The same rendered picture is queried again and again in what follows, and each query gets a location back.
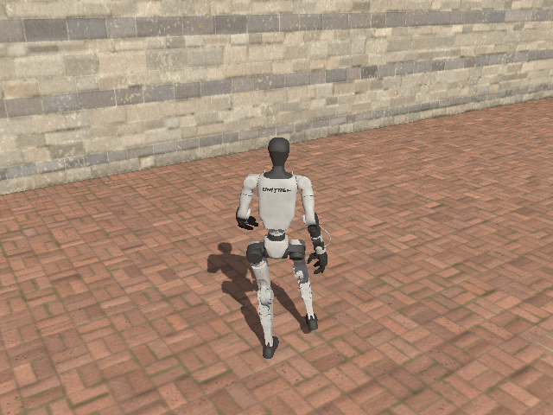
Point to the robot left foot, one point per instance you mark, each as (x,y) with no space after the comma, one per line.
(269,351)

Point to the right robot shin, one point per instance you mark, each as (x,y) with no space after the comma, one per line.
(306,292)

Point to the left robot upper arm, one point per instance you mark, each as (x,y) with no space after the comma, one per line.
(247,192)

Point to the robot left forearm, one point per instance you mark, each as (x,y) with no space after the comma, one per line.
(241,221)

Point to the robot right forearm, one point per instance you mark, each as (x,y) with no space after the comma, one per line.
(316,237)

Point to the right robot hand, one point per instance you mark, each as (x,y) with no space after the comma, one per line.
(322,261)

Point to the right robot upper arm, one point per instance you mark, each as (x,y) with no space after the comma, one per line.
(308,200)

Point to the left robot hand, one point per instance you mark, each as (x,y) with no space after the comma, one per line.
(251,221)

